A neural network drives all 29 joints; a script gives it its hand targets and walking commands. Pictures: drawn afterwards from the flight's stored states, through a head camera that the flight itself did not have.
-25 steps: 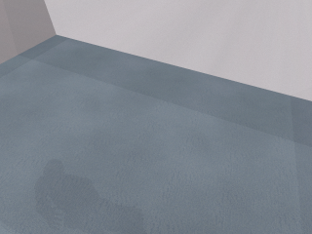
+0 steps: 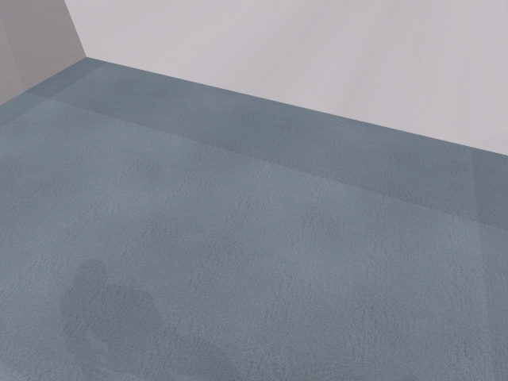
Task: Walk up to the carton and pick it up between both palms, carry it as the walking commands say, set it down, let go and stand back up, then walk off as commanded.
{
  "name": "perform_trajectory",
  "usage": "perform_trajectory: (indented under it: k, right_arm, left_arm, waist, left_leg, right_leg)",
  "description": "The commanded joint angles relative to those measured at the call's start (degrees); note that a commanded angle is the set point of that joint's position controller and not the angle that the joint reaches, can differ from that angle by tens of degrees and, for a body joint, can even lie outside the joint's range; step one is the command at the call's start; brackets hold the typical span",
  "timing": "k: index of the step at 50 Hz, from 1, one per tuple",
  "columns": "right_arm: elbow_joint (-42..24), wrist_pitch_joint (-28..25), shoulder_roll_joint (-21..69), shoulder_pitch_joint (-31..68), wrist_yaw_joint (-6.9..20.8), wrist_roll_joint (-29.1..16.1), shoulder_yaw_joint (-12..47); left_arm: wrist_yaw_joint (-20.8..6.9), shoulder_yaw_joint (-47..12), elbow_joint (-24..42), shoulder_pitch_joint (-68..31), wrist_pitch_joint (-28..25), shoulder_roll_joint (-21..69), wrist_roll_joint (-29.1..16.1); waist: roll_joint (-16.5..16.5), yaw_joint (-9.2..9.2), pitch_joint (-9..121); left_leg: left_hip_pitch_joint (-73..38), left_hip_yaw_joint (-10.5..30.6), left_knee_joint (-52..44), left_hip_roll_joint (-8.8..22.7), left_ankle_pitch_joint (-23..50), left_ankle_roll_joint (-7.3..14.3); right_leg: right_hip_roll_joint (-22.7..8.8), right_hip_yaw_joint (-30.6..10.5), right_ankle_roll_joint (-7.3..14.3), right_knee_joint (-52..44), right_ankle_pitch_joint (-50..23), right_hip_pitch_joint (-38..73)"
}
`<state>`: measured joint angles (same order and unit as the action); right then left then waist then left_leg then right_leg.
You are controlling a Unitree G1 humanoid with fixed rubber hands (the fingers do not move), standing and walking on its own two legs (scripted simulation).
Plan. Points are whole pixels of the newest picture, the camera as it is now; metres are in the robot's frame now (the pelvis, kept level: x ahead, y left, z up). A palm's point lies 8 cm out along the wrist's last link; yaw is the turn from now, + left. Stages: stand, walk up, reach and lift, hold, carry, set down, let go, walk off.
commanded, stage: stand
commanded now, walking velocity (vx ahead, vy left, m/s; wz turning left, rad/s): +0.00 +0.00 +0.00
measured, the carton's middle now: out of the picture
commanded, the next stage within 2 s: walk off in 1.16 s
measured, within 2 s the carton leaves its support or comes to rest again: neither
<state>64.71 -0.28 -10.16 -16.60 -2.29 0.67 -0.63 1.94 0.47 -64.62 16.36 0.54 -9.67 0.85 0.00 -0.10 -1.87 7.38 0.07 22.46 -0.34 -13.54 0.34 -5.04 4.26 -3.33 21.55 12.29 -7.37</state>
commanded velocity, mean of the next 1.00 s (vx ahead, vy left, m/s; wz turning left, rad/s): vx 0.00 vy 0.00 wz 0.00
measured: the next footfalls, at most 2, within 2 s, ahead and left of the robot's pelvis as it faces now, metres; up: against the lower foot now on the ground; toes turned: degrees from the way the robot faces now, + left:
none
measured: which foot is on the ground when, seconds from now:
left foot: down 0.00-1.00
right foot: down 0.00-1.00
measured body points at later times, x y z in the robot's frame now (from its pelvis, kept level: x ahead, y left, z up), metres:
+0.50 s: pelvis +0.00 -0.01 +0.00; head +0.00 -0.01 +0.45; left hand -0.03 +0.21 -0.16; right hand -0.03 -0.23 -0.16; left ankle -0.01 +0.12 -0.74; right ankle -0.01 -0.15 -0.74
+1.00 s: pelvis -0.01 -0.02 +0.00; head +0.00 -0.02 +0.45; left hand +0.03 +0.27 -0.14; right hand +0.03 -0.30 -0.14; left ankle -0.01 +0.12 -0.74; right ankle -0.01 -0.15 -0.74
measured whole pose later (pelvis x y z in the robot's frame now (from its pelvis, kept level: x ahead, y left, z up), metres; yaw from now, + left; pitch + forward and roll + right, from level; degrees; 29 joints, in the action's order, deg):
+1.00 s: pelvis -0.01 -0.02 +0.00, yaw +0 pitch -2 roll +0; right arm 58.8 -1.4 -17.2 -13.4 -1.7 1.1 -1.8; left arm 1.4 2.2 -59.7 13.0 -1.1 -17.1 1.0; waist 0.3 -0.4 -3.2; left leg 9.1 0.2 25.2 1.5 -13.9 -1.2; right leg -3.4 3.9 -1.7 24.9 13.0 -9.5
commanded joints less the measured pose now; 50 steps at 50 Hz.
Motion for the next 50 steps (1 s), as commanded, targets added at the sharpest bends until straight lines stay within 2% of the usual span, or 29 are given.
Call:
perform_trajectory:
  k: [1, 26, 40, 50]
  right_arm:
    - [-0.33, -0.21, -4.93, -3.82, -0.19, 0.01, -0.72]
    - [0.89, -0.27, -2.64, -6.30, -0.22, 0.10, -0.49]
    - [-4.33, -1.26, -8.74, -3.00, -0.10, 0.37, -1.90]
    - [-7.82, -1.50, -15.60, 2.43, 0.68, 0.37, -2.30]
  left_arm:
    - [0.23, 0.67, 0.16, 4.02, -0.24, -4.70, -0.02]
    - [0.36, 0.67, -1.06, 6.65, -0.58, -2.65, -0.03]
    - [0.38, 2.42, 3.61, 3.07, -1.55, -9.11, 0.10]
    - [-0.73, 2.81, 6.92, -3.07, -2.06, -16.06, 0.03]
  waist:
    - [-0.06, -0.06, -2.47]
    - [-0.06, -0.12, -3.35]
    - [0.13, -0.34, -2.81]
    - [0.20, -0.12, -1.45]
  left_leg:
    - [3.31, 3.86, -4.12, 4.86, 10.48, 0.94]
    - [4.64, 3.12, -3.64, 4.90, 7.25, 0.45]
    - [4.79, 3.46, -2.07, 5.76, 6.79, 1.00]
    - [4.21, 4.39, -2.42, 6.70, 5.89, 0.65]
  right_leg:
    - [-2.29, -2.46, 1.84, -3.00, -5.62, -0.37]
    - [-1.70, -3.10, 2.65, -2.52, -3.91, -2.16]
    - [-2.24, -3.87, 3.75, -0.88, -2.69, -2.79]
    - [-2.78, -5.07, 4.41, -1.91, -2.88, -1.57]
